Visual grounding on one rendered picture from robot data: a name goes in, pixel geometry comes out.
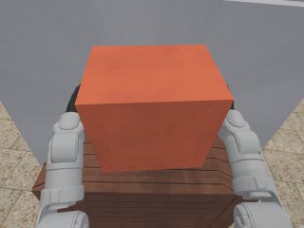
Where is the left robot hand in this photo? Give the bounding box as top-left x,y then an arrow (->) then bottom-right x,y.
66,84 -> 81,113

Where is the robot right upper arm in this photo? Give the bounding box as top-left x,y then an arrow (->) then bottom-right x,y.
234,202 -> 292,228

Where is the robot right forearm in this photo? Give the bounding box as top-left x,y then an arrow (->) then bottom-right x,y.
218,109 -> 294,228

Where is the right robot hand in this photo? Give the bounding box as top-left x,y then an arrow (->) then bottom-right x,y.
227,85 -> 235,110

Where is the pedestal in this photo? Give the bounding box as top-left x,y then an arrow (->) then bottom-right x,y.
31,129 -> 259,228

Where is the robot left upper arm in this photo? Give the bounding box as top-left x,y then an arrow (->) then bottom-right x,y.
37,210 -> 89,228

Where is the robot left forearm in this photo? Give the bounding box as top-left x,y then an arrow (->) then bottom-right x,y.
35,112 -> 85,228

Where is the carton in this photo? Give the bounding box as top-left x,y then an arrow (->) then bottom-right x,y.
74,45 -> 234,173

